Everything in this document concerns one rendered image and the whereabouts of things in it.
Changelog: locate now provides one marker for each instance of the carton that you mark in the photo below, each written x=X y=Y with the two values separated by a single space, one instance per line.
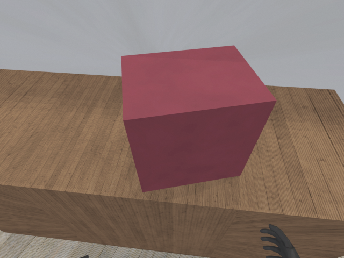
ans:
x=192 y=116

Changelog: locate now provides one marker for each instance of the right robot hand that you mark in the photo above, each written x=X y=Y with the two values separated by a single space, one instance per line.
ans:
x=285 y=249

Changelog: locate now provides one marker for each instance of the pedestal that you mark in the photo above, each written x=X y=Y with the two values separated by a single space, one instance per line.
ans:
x=67 y=172

